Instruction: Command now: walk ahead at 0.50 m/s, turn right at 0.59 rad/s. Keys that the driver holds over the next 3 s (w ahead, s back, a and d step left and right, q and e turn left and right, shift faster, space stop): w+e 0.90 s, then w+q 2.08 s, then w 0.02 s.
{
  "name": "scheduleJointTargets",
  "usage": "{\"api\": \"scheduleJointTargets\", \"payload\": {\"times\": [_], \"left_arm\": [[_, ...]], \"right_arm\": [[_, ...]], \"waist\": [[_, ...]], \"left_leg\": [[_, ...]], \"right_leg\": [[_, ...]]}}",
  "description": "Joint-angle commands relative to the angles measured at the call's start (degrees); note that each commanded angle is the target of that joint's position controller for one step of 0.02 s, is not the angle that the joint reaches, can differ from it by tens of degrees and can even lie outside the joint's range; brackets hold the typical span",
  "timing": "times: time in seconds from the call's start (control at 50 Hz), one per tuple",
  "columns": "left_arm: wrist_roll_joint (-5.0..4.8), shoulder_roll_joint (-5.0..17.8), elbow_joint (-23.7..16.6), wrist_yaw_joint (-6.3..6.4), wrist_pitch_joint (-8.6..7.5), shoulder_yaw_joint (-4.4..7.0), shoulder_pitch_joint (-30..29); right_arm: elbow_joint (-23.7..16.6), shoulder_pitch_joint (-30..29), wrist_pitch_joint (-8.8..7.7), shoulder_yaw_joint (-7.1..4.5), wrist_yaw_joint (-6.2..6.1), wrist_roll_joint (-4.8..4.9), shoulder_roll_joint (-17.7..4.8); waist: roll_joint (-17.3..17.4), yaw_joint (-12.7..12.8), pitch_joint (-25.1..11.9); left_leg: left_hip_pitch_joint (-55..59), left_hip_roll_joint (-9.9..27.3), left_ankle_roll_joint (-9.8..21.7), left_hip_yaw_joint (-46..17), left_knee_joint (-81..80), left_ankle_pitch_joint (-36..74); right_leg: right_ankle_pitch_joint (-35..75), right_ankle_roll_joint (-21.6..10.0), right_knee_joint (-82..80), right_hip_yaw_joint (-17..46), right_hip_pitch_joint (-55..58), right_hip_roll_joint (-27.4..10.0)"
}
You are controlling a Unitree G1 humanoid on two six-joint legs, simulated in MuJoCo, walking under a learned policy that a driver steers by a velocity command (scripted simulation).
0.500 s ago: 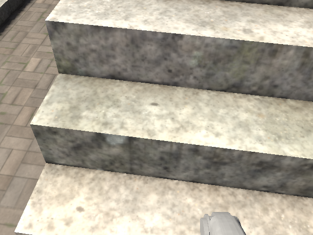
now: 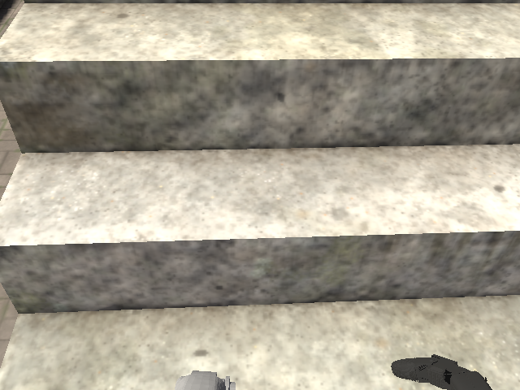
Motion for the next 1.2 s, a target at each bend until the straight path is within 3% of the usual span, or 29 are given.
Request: {"api": "scheduleJointTargets", "payload": {"times": [0.02,0.06,0.08,0.1,0.12,0.16,0.22,0.32,0.34,0.4,0.44,0.46,0.48,0.5,0.52,0.58,0.62,0.64,0.68,0.7,0.74,0.84,0.94,1.04,1.08,1.1,1.12,1.16,1.2], "left_arm": [[-3.95,16.84,-7.11,-0.41,-2.78,3.71,-4.51],[-6.49,20.26,-10.85,-1.97,-5.0,5.51,-13.07],[-3.81,15.68,-10.9,-3.35,-5.74,5.53,-12.15],[0.65,7.12,-11.57,-4.78,-5.1,3.28,-7.98],[-1.77,9.88,-4.55,-5.46,-3.01,4.94,-10.75],[-5.37,9.05,-5.1,-3.24,-1.62,4.98,-12.77],[-4.75,5.45,-8.88,-1.35,1.13,3.86,-16.74],[-5.78,7.52,-13.88,-2.37,1.8,2.52,-28.1],[-8.29,6.68,-23.7,6.42,2.06,2.85,-33.71],[-9.72,7.42,-30.8,12.85,2.89,3.02,-38.7],[-9.62,7.17,-34.88,12.74,2.83,2.89,-42.88],[-5.36,3.48,-32.57,4.23,4.31,-0.58,-44.62],[-5.8,6.2,-31.81,2.29,4.29,0.68,-43.89],[-5.3,7.9,-31.64,1.24,4.1,0.98,-44.35],[-8.74,6.41,-39.85,6.76,2.56,1.26,-50.36],[-11.72,9.1,-45.06,8.17,4.57,-0.1,-56.46],[-16.75,7.3,-42.21,6.67,3.82,-0.37,-47.1],[-5.44,4.74,-46.57,0.57,10.7,-3.16,-43.42],[-6.29,23.08,-26.48,1.75,10.26,4.15,-4.53],[-1.89,27.74,-20.25,1.95,9.88,6.18,5.15],[-2.28,22.59,-15.57,3.06,5.39,5.76,-5.46],[-2.23,4.32,-12.05,-0.33,-0.94,-0.08,-29.94],[1.97,11.85,-10.59,1.31,-1.6,0.86,-13.49],[-4.55,21.24,-17.08,-0.9,-2.94,2.63,-14.94],[-9.03,20.24,-12.15,9.17,-2.82,5.14,-5.53],[0.76,21.6,-11.89,-0.48,-2.69,4.96,-7.65],[1.76,18.99,-12.18,-3.73,-2.75,5.99,-8.64],[1.25,12.93,-8.64,-5.63,0.15,4.88,-11.84],[-3.56,12.85,-14.66,-2.54,0.37,4.17,-26.34]], "right_arm": [[-16.78,-26.58,0.93,0.72,1.56,3.3,0.44],[-6.98,-1.5,1.85,-2.41,0.92,3.2,-7.41],[-1.17,14.98,1.62,-3.92,-0.24,2.15,-10.47],[2.76,28.17,2.1,-5.15,-1.14,0.17,-14.84],[2.83,27.28,2.76,-5.27,0.03,-2.86,-15.92],[7.35,14.49,-0.66,-5.05,1.55,0.42,-11.18],[12.86,4.35,-2.98,-0.28,0.91,1.7,8.12],[16.3,12.74,-5.74,-2.25,1.4,-2.22,3.03],[19.37,16.24,-4.35,-1.06,2.42,4.12,3.62],[21.0,22.36,-3.06,-1.14,3.32,3.94,1.96],[21.86,27.88,-3.06,-1.31,2.57,2.94,0.95],[22.56,36.87,-4.8,-0.88,2.67,-7.32,-1.12],[24.48,39.42,-5.07,-1.15,2.89,-9.33,-0.82],[24.86,40.11,-5.2,-1.06,3.13,-8.67,-0.38],[23.17,33.09,-4.1,-1.48,1.01,3.54,0.42],[19.44,33.21,-3.23,-0.85,-1.42,6.92,-0.54],[19.68,44.88,-4.85,-2.53,-4.83,9.98,-10.89],[28.72,43.64,-7.04,-4.45,8.42,-3.97,-20.06],[15.38,27.43,-10.24,-5.26,12.07,-6.7,-17.64],[21.0,31.5,-8.69,-5.79,12.87,-1.06,-11.71],[19.06,26.76,-7.16,-5.26,10.41,0.54,-4.15],[9.44,20.08,-3.95,-2.24,4.17,0.11,0.63],[2.07,5.52,-4.05,-1.24,4.24,2.6,-1.8],[-0.74,2.63,0.98,-2.33,2.12,1.43,-5.36],[4.75,15.1,-0.47,-0.64,-4.31,6.29,3.63],[1.27,11.04,0.15,-2.3,-0.3,2.76,-7.38],[2.91,13.75,0.43,-3.91,0.63,1.82,-11.21],[5.47,21.9,2.55,-5.84,0.39,-0.41,-10.6],[11.15,34.97,1.64,-4.9,0.27,-0.51,-5.88]], "waist": [[-10.72,-6.18,5.7],[-8.93,-14.16,-2.47],[2.39,-15.95,-16.38],[20.19,-17.1,-25.61],[21.34,-19.58,-9.85],[7.56,-7.61,9.97],[-4.42,-0.07,4.9],[0.62,-0.71,3.85],[-0.73,0.22,10.56],[1.59,-3.71,14.34],[4.78,-6.53,14.17],[11.66,-7.86,5.27],[6.91,-8.95,12.01],[3.95,-8.3,11.76],[5.73,-3.7,19.69],[5.94,-5.82,17.79],[5.84,-3.76,1.02],[20.11,9.06,-3.7],[0.87,15.09,-24.22],[-0.33,13.7,-21.47],[1.64,5.92,1.53],[3.59,-13.49,7.91],[-2.35,-7.7,5.85],[-9.16,-9.25,3.92],[-10.28,-8.28,-1.26],[-13.81,-6.66,-0.51],[-5.64,-5.49,-4.31],[11.92,-12.11,6.79],[8.76,-17.56,8.77]], "left_leg": [[51.67,-4.97,-9.39,18.6,-22.08,-8.51],[48.57,-9.35,-7.11,11.76,-42.62,1.6],[71.16,-2.14,1.4,-6.55,-51.34,20.94],[87.34,10.96,13.0,-40.08,-74.97,12.6],[69.46,17.79,15.89,-63.77,-93.51,-27.63],[51.35,15.73,6.84,-39.83,-85.78,-31.78],[47.98,11.14,-1.13,-12.48,-86.15,-3.11],[51.46,8.56,-2.45,10.13,-96.26,14.55],[56.6,14.24,-5.54,10.3,-95.43,17.58],[68.76,15.34,-8.98,11.21,-96.67,20.21],[79.9,15.54,-9.47,10.32,-97.71,23.17],[83.29,13.29,-0.96,2.58,-95.65,21.61],[89.55,17.84,0.92,3.69,-98.76,24.23],[90.73,17.83,1.59,6.02,-100.66,24.92],[88.95,14.69,-7.33,15.62,-101.08,35.22],[70.17,8.35,-9.14,23.03,-109.25,55.22],[66.23,11.79,-6.54,19.7,-96.53,115.09],[67.16,28.19,5.33,8.9,-91.01,151.2],[43.49,10.24,1.54,6.02,-54.09,97.63],[39.74,-1.98,-0.96,-2.05,-17.36,38.36],[18.0,-3.39,-2.06,-12.57,14.04,43.92],[10.44,1.15,3.7,-6.35,15.47,31.55],[13.28,1.06,-2.79,3.83,13.42,27.29],[37.1,-5.15,-14.27,14.63,-25.59,2.43],[43.29,-10.34,-5.96,19.32,-42.01,-18.39],[37.15,-8.7,-4.35,8.88,-39.77,6.2],[41.7,-7.59,-0.35,-0.58,-47.66,9.21],[45.46,0.38,8.3,-27.71,-70.97,-9.51],[58.75,5.46,12.4,-52.18,-81.19,-26.82]], "right_leg": [[55.71,-18.14,-32.36,17.73,-44.21,-14.08],[118.9,-14.3,-11.9,11.86,-10.9,-18.52],[115.66,-10.31,10.39,9.51,-17.17,-14.69],[68.95,-8.77,27.66,9.67,-32.44,-5.0],[31.33,-5.59,68.43,10.89,-42.14,0.18],[37.3,-8.34,79.72,4.93,-54.62,-4.77],[31.97,-11.4,80.76,5.57,-52.11,-7.55],[31.1,-10.85,82.81,-6.38,-55.24,-9.6],[24.91,-2.16,91.2,-9.82,-51.4,-6.75],[17.67,-0.83,91.36,-8.59,-62.78,-9.56],[16.29,-1.84,95.2,-11.23,-70.44,-10.17],[23.17,-14.23,90.84,-1.84,-81.83,-6.55],[22.31,-17.57,89.54,0.77,-87.7,-7.82],[22.48,-18.89,87.68,-2.51,-90.17,-8.44],[13.32,-7.38,83.49,-12.44,-79.86,-13.06],[5.63,-1.0,56.82,-24.64,-48.8,-14.58],[-10.2,-2.26,42.03,-32.53,-0.72,-0.45],[-5.51,-9.2,29.4,-19.34,-10.87,0.14],[14.05,-20.98,11.67,15.37,26.62,-9.6],[16.15,-22.46,-9.45,38.83,24.53,-20.78],[-5.17,-9.87,-11.57,32.8,3.81,-18.55],[13.79,-6.26,-11.14,0.8,-17.74,-11.55],[12.25,-6.34,-15.17,-5.51,-23.49,-7.65],[70.85,-18.2,-21.03,-1.67,-12.13,-21.25],[94.47,-9.66,-10.58,-10.47,13.4,-19.8],[120.56,-16.2,-1.32,-6.96,15.11,-22.34],[113.3,-16.72,5.44,-7.43,11.39,-20.74],[49.05,-12.7,30.73,-6.79,-13.77,-10.3],[29.29,-11.18,76.75,6.01,-47.11,-0.87]]}}
Next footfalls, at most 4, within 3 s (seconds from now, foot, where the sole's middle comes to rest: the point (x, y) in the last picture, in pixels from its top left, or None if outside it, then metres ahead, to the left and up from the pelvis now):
0.06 left None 0.19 0.13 -0.56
0.64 right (381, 376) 0.45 -0.17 -0.36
1.08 left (341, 201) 0.68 -0.08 -0.16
1.56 right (485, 180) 0.76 -0.36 -0.16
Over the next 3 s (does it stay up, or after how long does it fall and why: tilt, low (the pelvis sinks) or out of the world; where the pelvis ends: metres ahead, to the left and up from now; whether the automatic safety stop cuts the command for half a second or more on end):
stays up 1.22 -0.26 1.02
